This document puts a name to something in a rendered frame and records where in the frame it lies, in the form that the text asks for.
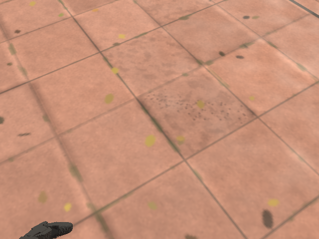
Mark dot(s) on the robot left hand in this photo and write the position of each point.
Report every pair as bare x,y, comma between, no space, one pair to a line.
47,230

